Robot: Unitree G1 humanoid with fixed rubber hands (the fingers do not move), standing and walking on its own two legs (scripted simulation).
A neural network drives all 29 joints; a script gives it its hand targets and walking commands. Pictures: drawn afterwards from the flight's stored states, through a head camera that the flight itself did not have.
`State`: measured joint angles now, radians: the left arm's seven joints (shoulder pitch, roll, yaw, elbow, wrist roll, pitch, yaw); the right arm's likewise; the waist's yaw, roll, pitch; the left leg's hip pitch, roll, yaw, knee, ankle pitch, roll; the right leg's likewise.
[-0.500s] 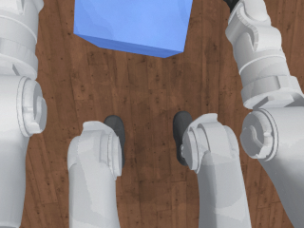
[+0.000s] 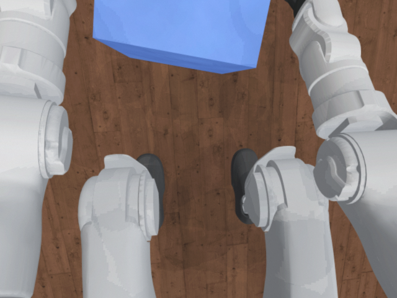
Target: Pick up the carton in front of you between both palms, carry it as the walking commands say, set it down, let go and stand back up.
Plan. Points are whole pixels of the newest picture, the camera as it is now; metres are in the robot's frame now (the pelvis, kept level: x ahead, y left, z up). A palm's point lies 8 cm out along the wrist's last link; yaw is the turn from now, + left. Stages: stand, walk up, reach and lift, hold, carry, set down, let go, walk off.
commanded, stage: reach and lift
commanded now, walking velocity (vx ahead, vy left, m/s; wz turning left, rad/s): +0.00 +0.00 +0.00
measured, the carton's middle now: out of the picture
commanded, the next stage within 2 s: none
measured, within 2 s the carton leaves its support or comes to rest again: leaves its support in 0.46 s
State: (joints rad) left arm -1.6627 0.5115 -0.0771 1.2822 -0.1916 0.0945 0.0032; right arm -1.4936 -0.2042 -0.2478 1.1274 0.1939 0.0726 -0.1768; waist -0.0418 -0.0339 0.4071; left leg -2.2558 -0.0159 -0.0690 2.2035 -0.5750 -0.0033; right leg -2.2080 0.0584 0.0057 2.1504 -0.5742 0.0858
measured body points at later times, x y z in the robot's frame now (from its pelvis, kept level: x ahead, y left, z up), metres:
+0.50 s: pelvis +0.00 +0.00 -0.01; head +0.37 +0.04 +0.24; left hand +0.58 +0.18 -0.18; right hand +0.56 -0.13 -0.17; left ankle +0.11 +0.12 -0.34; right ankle +0.12 -0.13 -0.34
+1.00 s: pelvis -0.01 -0.01 +0.09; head +0.27 +0.03 +0.44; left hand +0.52 +0.17 +0.01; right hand +0.52 -0.13 +0.02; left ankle +0.11 +0.12 -0.34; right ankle +0.12 -0.14 -0.34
